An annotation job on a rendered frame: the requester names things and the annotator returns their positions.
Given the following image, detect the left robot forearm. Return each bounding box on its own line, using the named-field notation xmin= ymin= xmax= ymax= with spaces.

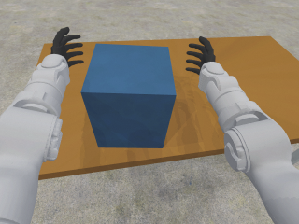
xmin=0 ymin=54 xmax=70 ymax=125

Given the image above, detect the table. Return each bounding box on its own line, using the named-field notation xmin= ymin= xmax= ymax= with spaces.
xmin=35 ymin=35 xmax=299 ymax=180

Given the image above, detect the right robot upper arm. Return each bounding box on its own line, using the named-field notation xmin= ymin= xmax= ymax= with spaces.
xmin=223 ymin=119 xmax=299 ymax=224

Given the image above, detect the robot left hand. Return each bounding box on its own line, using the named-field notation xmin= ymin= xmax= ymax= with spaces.
xmin=50 ymin=27 xmax=84 ymax=67

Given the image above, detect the robot right hand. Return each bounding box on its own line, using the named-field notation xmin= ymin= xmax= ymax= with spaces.
xmin=185 ymin=36 xmax=216 ymax=75

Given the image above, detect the right robot forearm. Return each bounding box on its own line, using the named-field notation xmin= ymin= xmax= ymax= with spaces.
xmin=198 ymin=62 xmax=292 ymax=157

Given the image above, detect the left robot upper arm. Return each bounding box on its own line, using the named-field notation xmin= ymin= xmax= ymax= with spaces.
xmin=0 ymin=106 xmax=63 ymax=224

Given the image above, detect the carton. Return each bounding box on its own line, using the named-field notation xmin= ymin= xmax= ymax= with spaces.
xmin=80 ymin=43 xmax=177 ymax=148

